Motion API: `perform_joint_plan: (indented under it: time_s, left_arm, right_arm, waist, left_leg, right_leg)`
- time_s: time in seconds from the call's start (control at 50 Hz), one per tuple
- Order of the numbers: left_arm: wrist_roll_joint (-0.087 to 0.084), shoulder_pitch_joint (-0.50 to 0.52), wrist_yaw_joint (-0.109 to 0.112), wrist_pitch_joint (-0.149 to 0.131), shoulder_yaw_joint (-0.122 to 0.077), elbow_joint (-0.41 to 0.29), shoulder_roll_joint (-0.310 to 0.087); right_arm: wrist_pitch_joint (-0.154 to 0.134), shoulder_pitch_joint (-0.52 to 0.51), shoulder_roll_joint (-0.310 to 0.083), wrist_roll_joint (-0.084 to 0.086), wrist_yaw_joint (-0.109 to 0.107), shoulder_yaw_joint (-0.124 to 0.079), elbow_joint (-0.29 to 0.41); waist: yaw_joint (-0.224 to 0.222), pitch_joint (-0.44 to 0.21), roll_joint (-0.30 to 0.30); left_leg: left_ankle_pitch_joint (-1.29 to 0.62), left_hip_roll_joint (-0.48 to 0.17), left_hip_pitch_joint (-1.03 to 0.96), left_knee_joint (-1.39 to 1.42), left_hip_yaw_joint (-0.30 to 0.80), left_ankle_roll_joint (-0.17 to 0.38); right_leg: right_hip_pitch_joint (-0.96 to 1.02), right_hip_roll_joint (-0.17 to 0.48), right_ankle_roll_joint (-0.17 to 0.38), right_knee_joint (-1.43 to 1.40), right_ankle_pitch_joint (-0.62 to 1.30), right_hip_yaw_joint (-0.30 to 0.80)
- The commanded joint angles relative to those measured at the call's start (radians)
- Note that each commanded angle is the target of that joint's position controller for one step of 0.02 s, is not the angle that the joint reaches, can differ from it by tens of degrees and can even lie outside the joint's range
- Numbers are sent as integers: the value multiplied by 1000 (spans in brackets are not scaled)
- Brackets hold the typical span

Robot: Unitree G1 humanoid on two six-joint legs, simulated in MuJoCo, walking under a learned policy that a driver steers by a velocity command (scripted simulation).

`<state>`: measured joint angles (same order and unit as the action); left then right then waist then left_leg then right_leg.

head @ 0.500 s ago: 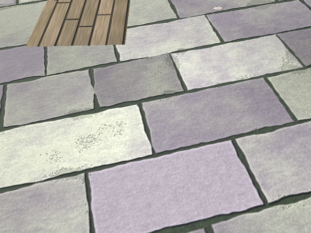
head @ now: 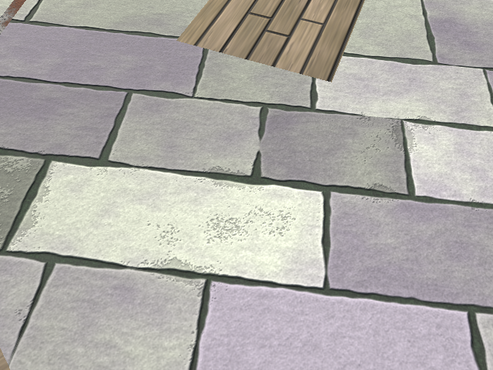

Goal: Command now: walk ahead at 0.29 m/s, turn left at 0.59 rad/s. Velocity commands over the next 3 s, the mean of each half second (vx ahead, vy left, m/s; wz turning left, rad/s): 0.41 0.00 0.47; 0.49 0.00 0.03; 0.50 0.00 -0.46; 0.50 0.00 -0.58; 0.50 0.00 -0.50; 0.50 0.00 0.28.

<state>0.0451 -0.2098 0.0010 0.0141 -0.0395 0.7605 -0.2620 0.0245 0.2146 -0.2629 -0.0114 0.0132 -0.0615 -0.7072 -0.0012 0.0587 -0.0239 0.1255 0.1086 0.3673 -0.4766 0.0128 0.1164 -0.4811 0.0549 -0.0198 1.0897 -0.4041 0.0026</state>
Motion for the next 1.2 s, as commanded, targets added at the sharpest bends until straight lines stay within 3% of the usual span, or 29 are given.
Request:
perform_joint_plan:
  time_s: [0.02, 0.14, 0.24, 0.28, 0.32, 0.34, 0.36, 0.38, 0.4, 0.42, 0.48, 0.6, 0.68, 0.72, 0.74, 0.76, 0.78, 0.8, 0.82, 0.84, 0.86, 0.88, 0.9, 0.94, 1.0, 1.06, 1.12, 1.2]
  left_arm:
    - [5, -62, -8, -2, -25, -44, -89]
    - [-4, 56, -7, -19, -22, -79, -83]
    - [-18, 106, -6, -41, -16, -108, -85]
    - [-27, 52, -2, -54, -13, -97, -77]
    - [-24, -72, 15, -72, -15, -58, -74]
    - [-9, -155, 27, -84, -26, -46, -132]
    - [6, -197, 33, -86, -46, -51, -240]
    - [9, -177, 28, -81, -66, -25, -265]
    - [-8, -145, 18, -83, -52, -28, -193]
    - [-20, -112, 8, -88, -40, -28, -148]
    - [-26, -126, 0, -104, -29, -5, -109]
    - [-36, -230, -14, -110, -31, 67, -95]
    - [-30, -287, -11, -103, -39, 107, -130]
    - [-30, -284, -7, -97, -41, 121, -145]
    - [-33, -280, -5, -95, -41, 129, -152]
    - [-39, -276, -3, -91, -39, 136, -150]
    - [-42, -261, -2, -92, -31, 121, -132]
    - [-59, -301, -8, -94, -2, 67, -22]
    - [-40, -306, -2, -88, -27, 81, -99]
    - [-27, -229, -3, -82, -36, 69, -124]
    - [-30, -188, -11, -86, -26, 66, -92]
    - [-33, -182, -15, -80, -24, 77, -72]
    - [-20, -197, -21, -67, -24, 88, -66]
    - [-14, -215, -34, -47, -23, 106, -45]
    - [-16, -121, -44, -38, -26, 81, -36]
    - [-17, -6, -50, -41, -20, 43, -23]
    - [-17, 111, -61, -46, -3, 4, -1]
    - [-13, 195, -67, -47, 3, -39, -10]
  right_arm:
    - [-27, 23, -151, -4, 0, -45, 55]
    - [-35, 105, -170, -7, 4, -58, 30]
    - [-39, 124, -188, -13, 9, -66, 28]
    - [-40, 93, -175, -14, 13, -62, 34]
    - [-43, 67, -136, -10, 6, -50, 32]
    - [-55, 60, -71, -4, 1, -30, 45]
    - [-69, 58, -3, 10, 1, -7, 72]
    - [-77, 40, -85, -20, 1, -19, 76]
    - [-80, 29, -117, -29, 8, -28, 62]
    - [-80, 45, -116, -29, 20, -28, 41]
    - [-69, 45, -100, -40, 39, -21, 21]
    - [-61, -173, -43, -33, 47, 16, 82]
    - [-63, -259, -40, -21, 46, 28, 102]
    - [-66, -224, -56, -21, 33, 23, 91]
    - [-70, -155, -68, -24, 23, 16, 67]
    - [-79, -21, -88, -32, 11, 6, 19]
    - [-90, 144, -136, -49, -2, -11, -25]
    - [-92, 266, -239, -68, -15, -34, -34]
    - [-79, 268, -239, -23, -14, -39, -49]
    - [-75, 172, -189, -8, -12, -26, -49]
    - [-82, 99, -125, -8, -9, -9, -42]
    - [-89, 58, -87, -12, -7, 2, -43]
    - [-97, 48, -67, -9, -10, 9, -54]
    - [-117, 66, -64, -11, -11, 10, -75]
    - [-133, 103, -75, -5, -13, 5, -110]
    - [-136, 126, -59, -5, -14, 11, -135]
    - [-139, 158, -68, -2, -20, 12, -160]
    - [-128, 220, -95, -7, -38, 9, -205]
  waist:
    - [-10, -115, 90]
    - [40, -81, 119]
    - [54, -76, 131]
    - [21, -76, 132]
    - [-57, -68, 66]
    - [-90, -82, -52]
    - [-93, -114, -208]
    - [-60, -12, -134]
    - [-34, 30, -48]
    - [-13, 34, -38]
    - [-8, -8, -101]
    - [-58, 2, -103]
    - [-78, 13, -111]
    - [-48, 2, -108]
    - [-12, -32, -98]
    - [53, -105, -61]
    - [124, -210, -22]
    - [135, -367, 196]
    - [126, -386, 231]
    - [83, -209, 143]
    - [58, -112, 104]
    - [27, -62, 93]
    - [2, -33, 115]
    - [-16, -28, 114]
    - [-17, 8, 96]
    - [-4, 32, 85]
    - [23, 44, 83]
    - [39, 46, 74]
  left_leg:
    - [279, -232, -103, 291, 369, 135]
    - [382, -231, -138, 306, 446, 137]
    - [421, -218, -106, 254, 499, 138]
    - [422, -203, -27, 225, 490, 120]
    - [459, -128, 146, 114, 439, 61]
    - [483, -62, 263, -67, 341, 10]
    - [445, 66, 379, -332, 150, -31]
    - [369, 7, 467, -449, 144, -27]
    - [291, -33, 459, -485, 170, -32]
    - [230, -45, 430, -486, 165, -49]
    - [110, -57, 371, -526, 109, -84]
    - [-11, -129, 333, -313, -34, -121]
    - [14, -114, 197, -141, -92, -84]
    - [47, -88, 94, -88, -104, -48]
    - [56, -61, -7, -49, -110, -27]
    - [24, -42, -189, 10, -112, 1]
    - [67, -146, -442, 9, -3, 40]
    - [233, -468, -731, 55, 425, 122]
    - [203, -543, -688, 186, 697, 179]
    - [206, -482, -563, 190, 536, 156]
    - [131, -437, -426, 222, 403, 134]
    - [81, -384, -329, 260, 298, 94]
    - [24, -351, -260, 288, 226, 70]
    - [-78, -330, -220, 323, 143, 62]
    - [-161, -324, -241, 364, 45, 56]
    - [-244, -301, -258, 368, -49, 42]
    - [-330, -297, -276, 364, -121, 24]
    - [-540, -336, -427, 289, -167, 4]
  right_leg:
    - [-42, 6, -9, -68, 70, 24]
    - [-90, -13, -33, -265, 122, 36]
    - [7, -61, -17, -409, 64, 35]
    - [152, -80, 9, -512, 63, 19]
    - [429, -71, 37, -691, 137, 20]
    - [547, 90, 66, -791, -24, 189]
    - [600, 320, 142, -952, -355, 563]
    - [500, 369, 217, -980, -434, 706]
    - [460, 317, 216, -961, -383, 622]
    - [445, 247, 185, -953, -273, 503]
    - [437, 143, 157, -951, 64, 280]
    - [443, 111, 180, -935, 447, 130]
    - [450, 142, 174, -896, 580, 108]
    - [464, 166, 164, -834, 736, 103]
    - [473, 160, 152, -748, 886, 83]
    - [444, 126, 133, -586, 962, 38]
    - [292, 91, 115, -373, 789, 10]
    - [-12, -26, 73, -17, 249, -61]
    - [-136, -97, 81, 138, -105, 11]
    - [-198, -27, 93, 166, -29, 46]
    - [-183, 2, 96, 124, 40, 47]
    - [-136, 26, 93, 67, 77, 44]
    - [-93, 35, 84, 30, 91, 45]
    - [-62, 23, 73, 21, 130, 44]
    - [-162, 28, 62, -23, 234, 50]
    - [-206, 22, 54, -155, 358, 28]
    - [-157, 9, 64, -328, 455, -43]
    - [-132, -26, 113, -460, 394, -110]
